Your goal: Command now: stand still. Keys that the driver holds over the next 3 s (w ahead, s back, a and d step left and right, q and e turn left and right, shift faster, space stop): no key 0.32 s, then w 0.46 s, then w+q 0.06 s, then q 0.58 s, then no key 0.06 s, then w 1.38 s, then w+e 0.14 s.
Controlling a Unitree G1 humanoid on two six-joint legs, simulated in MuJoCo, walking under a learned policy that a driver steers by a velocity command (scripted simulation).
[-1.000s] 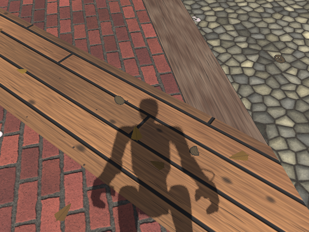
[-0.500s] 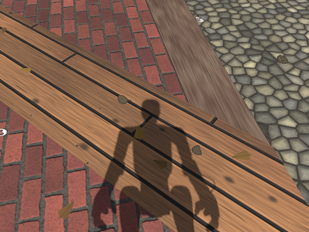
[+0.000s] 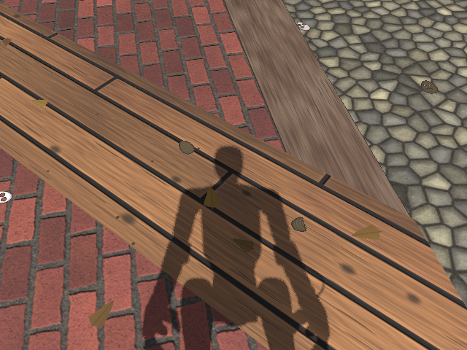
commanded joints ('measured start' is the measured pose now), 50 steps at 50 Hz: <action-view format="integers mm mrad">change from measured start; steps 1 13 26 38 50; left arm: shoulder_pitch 51 71 17 266 200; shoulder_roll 94 85 56 76 188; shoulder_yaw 13 12 18 16 41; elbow -14 -14 -95 -57 -111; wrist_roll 0 -2 -34 2 0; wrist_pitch -4 -4 -92 -114 -80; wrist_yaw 3 4 -37 -54 2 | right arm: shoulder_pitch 66 93 92 -67 -184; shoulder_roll -92 -80 -177 -113 -154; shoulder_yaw -15 -17 -69 -68 -70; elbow -16 -17 -68 -158 -267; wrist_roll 0 2 32 25 18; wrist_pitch -5 -6 -49 -104 -83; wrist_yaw -3 -5 -4 43 90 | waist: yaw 0 1 7 34 -62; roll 3 3 146 -89 -137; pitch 21 26 149 69 -42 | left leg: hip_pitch -46 -46 -78 -616 -182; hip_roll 34 33 323 129 -46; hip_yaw -33 -31 -404 -28 90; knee -101 -96 -308 598 130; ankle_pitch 106 114 -412 115 268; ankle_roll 15 14 194 51 104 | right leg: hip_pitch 6 4 -268 238 234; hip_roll -1 0 -50 -192 -183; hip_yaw -7 -8 -33 163 -140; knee -64 -61 271 -335 -14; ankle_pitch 113 117 -276 159 951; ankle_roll -26 -27 -122 -187 -103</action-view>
